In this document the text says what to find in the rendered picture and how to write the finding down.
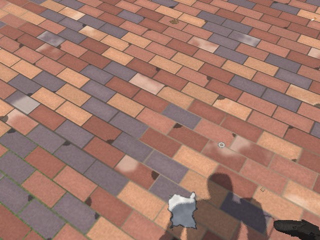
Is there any robot right hand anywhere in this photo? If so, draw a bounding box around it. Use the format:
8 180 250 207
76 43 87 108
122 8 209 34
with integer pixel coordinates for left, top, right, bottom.
273 219 320 240

